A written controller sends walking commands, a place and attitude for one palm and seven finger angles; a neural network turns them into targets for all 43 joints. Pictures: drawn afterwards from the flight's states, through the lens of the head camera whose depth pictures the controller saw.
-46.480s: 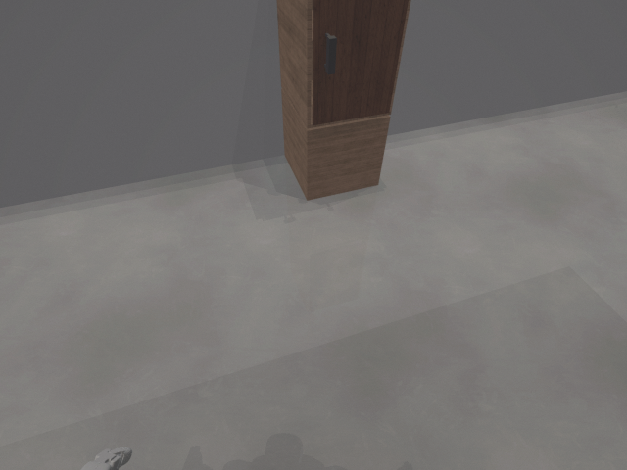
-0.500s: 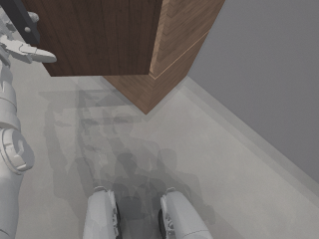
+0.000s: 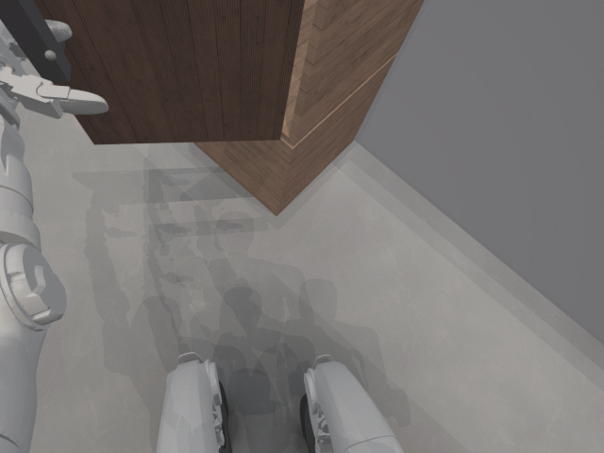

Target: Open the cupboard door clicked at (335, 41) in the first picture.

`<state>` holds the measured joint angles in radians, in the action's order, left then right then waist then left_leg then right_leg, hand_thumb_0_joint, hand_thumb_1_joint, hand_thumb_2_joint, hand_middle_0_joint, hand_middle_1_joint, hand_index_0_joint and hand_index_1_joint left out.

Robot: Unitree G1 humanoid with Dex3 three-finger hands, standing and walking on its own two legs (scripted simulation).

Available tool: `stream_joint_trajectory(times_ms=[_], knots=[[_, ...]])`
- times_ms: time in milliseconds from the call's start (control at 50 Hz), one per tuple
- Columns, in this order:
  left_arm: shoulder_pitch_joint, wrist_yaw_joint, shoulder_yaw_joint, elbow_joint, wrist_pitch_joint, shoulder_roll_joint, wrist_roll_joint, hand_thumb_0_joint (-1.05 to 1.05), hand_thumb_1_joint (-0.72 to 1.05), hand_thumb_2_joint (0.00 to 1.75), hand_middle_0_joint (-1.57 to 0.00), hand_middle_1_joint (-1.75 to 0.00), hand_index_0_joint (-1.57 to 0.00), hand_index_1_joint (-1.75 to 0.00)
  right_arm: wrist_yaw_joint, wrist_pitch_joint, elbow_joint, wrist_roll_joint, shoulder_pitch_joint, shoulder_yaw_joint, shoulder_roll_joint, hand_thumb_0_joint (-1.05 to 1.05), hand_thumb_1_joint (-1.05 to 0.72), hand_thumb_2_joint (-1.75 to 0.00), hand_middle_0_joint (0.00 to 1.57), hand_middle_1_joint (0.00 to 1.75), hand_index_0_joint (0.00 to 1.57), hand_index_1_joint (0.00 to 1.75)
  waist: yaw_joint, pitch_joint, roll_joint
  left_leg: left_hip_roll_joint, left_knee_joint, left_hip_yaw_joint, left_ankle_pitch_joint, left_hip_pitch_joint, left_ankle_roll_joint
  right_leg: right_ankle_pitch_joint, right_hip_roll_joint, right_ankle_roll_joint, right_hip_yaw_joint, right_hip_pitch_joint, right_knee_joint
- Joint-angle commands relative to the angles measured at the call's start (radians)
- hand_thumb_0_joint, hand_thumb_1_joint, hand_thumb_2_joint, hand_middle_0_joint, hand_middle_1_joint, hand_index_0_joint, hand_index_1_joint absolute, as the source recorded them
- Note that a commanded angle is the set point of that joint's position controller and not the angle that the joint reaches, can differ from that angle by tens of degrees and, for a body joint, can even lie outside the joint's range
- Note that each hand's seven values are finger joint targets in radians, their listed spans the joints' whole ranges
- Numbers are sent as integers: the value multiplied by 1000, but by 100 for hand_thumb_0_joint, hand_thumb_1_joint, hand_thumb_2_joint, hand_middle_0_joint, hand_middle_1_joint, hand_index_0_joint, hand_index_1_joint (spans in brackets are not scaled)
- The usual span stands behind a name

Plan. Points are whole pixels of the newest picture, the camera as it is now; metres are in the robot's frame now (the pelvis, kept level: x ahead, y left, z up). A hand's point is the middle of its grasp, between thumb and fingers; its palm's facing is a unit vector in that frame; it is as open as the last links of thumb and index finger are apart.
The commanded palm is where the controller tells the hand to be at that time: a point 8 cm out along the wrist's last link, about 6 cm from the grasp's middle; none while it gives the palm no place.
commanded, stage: close the thumb around the handle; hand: left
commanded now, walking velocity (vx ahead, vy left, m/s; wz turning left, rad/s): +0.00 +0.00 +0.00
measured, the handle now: (34, 18) +0.61 +0.25 +0.08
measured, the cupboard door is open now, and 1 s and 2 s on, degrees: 49 53 97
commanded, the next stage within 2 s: pull the door open along its arc in 0.58 s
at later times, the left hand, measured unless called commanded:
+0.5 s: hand (47, 58) +0.55 +0.23 +0.08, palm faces +0.06 -1.00 -0.02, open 6.3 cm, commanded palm +0.54 +0.25 +0.08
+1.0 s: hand (53, 76) +0.53 +0.22 +0.08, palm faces +0.06 -1.00 -0.01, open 6.3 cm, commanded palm +0.49 +0.25 +0.08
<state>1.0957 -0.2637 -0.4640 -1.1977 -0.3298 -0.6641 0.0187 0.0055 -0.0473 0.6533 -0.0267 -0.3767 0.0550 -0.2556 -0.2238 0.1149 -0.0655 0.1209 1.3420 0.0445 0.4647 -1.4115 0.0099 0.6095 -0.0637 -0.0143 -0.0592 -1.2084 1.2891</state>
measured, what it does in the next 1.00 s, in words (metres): stands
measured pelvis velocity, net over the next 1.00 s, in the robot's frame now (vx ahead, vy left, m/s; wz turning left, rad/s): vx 0.00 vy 0.00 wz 0.00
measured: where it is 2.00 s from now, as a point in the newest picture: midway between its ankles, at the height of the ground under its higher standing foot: (269, 444)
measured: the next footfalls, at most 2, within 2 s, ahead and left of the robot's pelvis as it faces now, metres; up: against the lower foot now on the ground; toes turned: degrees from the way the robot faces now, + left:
none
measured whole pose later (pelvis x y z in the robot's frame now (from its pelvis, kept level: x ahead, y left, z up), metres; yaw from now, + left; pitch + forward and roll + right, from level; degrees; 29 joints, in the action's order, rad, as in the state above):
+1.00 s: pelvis +0.00 +0.00 +0.01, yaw +0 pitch +28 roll -6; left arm 0.93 -0.26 -0.46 -1.09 -0.34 -0.57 0.08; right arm 0.01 -0.07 0.64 -0.01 -0.39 0.04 -0.25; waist -0.19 0.13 -0.07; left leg 0.12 1.30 0.02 0.46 -1.33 0.01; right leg 0.60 -0.06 -0.02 -0.03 -1.14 1.25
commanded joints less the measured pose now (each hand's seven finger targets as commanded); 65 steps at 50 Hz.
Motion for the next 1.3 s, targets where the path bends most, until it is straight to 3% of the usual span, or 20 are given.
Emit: stream_joint_trajectory(times_ms=[0, 60, 140, 240, 360, 460, 560, 620, 660, 680, 740, 840, 960, 1000, 1120, 1140, 1160, 1180, 1200, 1280], knots=[[444, 5, -24, 182, -52, -261, 24, 0, -11, 47, -33, -124, -33, -124, -19, 7, -11, -3, -222, -69, -207, 0, -90, -90, 20, 30, 20, 30, -20, 583, -178, -35, -95, 61, -373, 707, 29, -340, -23, 36, -5, 31, -184], [414, 4, -31, 202, -44, -275, 20, 0, 6, 54, -34, -126, -34, -126, -18, 3, -21, -1, -215, -71, -207, 0, -90, -90, 20, 30, 20, 30, 0, 597, -198, -36, -103, 56, -384, 721, 24, -350, -22, 38, -6, 46, -188], [434, 1, -10, 198, -61, -256, 25, 0, 28, 64, -36, -128, -36, -128, -19, 4, -16, 1, -204, -70, -205, 0, -90, -90, 20, 30, 20, 30, -17, 552, -188, -34, -107, 56, -350, 709, 24, -321, -24, 37, -5, 22, -195], [436, -6, 12, 202, -77, -218, 33, 0, 56, 76, -38, -131, -38, -131, -19, 9, -10, -1, -201, -73, -204, 0, -90, -90, 20, 30, 20, 30, -20, 560, -211, -32, -108, 64, -371, 751, 19, -322, -22, 40, -8, -7, -193], [435, -3, -6, 198, -78, -239, 34, 0, 90, 90, -40, -135, -40, -135, -19, 9, -15, -1, -199, -73, -207, 0, -90, -90, 20, 30, 20, 30, -12, 577, -201, -35, -109, 61, -356, 734, 21, -317, -22, 39, -5, 15, -192], [458, -2, 6, 222, -80, -233, 26, 0, 90, 90, -40, -135, -40, -135, -19, 9, -13, -5, -203, -73, -206, 0, -90, -90, 20, 30, 20, 30, -10, 597, -236, -35, -109, 68, -383, 762, 18, -327, -20, 42, -9, 5, -184], [447, 7, -21, 169, -63, -266, 26, 0, 90, 90, -40, -135, -40, -135, -21, 5, -19, -2, -202, -66, -209, 0, -90, -90, 20, 30, 20, 30, -17, 550, -177, -35, -108, 63, -338, 695, 23, -304, -21, 36, -8, 14, -187], [460, 14, 12, 191, -72, -224, 16, 0, 90, 90, -40, -135, -40, -135, -19, 8, -18, -4, -200, -71, -206, 0, -90, -90, 20, 30, 20, 30, -20, 573, -213, -33, -109, 70, -348, 740, 18, -302, -19, 39, -10, -19, -182], [461, 22, 7, 182, -67, -231, 13, 0, 90, 90, -40, -135, -40, -135, -19, 7, -18, -6, -201, -70, -207, 0, -90, -90, 20, 30, 20, 30, -23, 558, -200, -32, -110, 70, -329, 728, 19, -287, -19, 38, -11, -25, -185], [471, 25, -12, 172, -68, -270, 5, 0, 90, 90, -40, -135, -40, -135, -21, 5, -17, -5, -202, -68, -212, 0, -90, -90, 20, 30, 20, 30, -22, 550, -192, -31, -111, 72, -308, 708, 19, -274, -19, 38, -10, -22, -182], [403, 19, -12, 198, -72, -252, 9, 0, 90, 90, -40, -135, -40, -135, -18, 2, -27, -7, -202, -71, -209, 0, -90, -90, 20, 30, 20, 30, 3, 590, -218, -33, -115, 66, -347, 740, 18, -297, -18, 41, -10, -2, -181], [279, 0, -19, 246, -68, -224, 35, 0, 90, 90, -40, -135, -40, -135, -13, -6, -45, -1, -191, -78, -205, 0, -90, -90, 20, 30, 20, 30, 39, 612, -197, -38, -134, 55, -382, 759, 15, -341, -19, 39, -9, 62, -191], [50, -16, -3, 321, -65, -130, 80, 0, 90, 90, -40, -135, -40, -135, -6, -7, -75, 16, -160, -92, -190, 0, -90, -90, 20, 30, 20, 30, 81, 590, -101, -55, -169, 21, -370, 724, 21, -402, -20, 30, -3, 181, -220], [-35, -15, 6, 389, -75, -92, 95, 0, 90, 90, -40, -135, -40, -135, -2, -6, -86, 20, -150, -100, -185, 0, -90, -90, 20, 30, 20, 30, 99, 608, -111, -59, -182, 17, -403, 763, 18, -432, -19, 34, -4, 199, -220], [-287, 19, 73, 519, -93, 57, 137, 0, 90, 90, -40, -135, -40, -135, 11, -8, -121, 34, -92, -113, -166, 0, -90, -90, 20, 30, 20, 30, 124, 502, -48, -78, -228, -10, -391, 754, 15, -475, -13, 27, -7, 263, -254], [-294, 180, -84, 565, -91, 91, 216, 0, 90, 90, -40, -135, -40, -135, 4, 1, -130, 20, -78, -111, -139, 0, -90, -90, 20, 30, 20, 30, 205, 504, -34, -78, -248, -19, -395, 728, 2, -469, -9, 19, -12, 307, -257], [-349, 260, 8, 573, -84, 189, 193, 0, 90, 90, -40, -135, -40, -135, 10, 7, -135, 19, -60, -110, -129, 0, -90, -90, 20, 30, 20, 30, 171, 466, -31, -80, -261, -22, -370, 721, -4, -453, -8, 13, -12, 299, -267], [-387, 313, 36, 584, -80, 255, 190, 0, 90, 90, -40, -135, -40, -135, 17, 8, -138, 19, -51, -111, -123, 0, -90, -90, 20, 30, 20, 30, 163, 427, -1, -79, -269, -22, -351, 711, -7, -436, -8, 13, -20, 291, -275], [-393, 362, 45, 593, -88, 275, 173, 0, 90, 90, -40, -135, -40, -135, 20, 9, -134, 12, -52, -110, -121, 0, -90, -90, 20, 30, 20, 30, 159, 402, 26, -79, -271, -20, -345, 697, -7, -433, -7, 14, -19, 295, -273], [-400, 579, 98, 672, -125, 373, 73, 0, 90, 90, -40, -135, -40, -135, 38, 3, -129, -23, -30, -116, -103, 0, -90, -90, 20, 30, 20, 30, 166, 433, -4, -83, -272, -31, -372, 723, -17, -461, 3, 17, -12, 311, -253]])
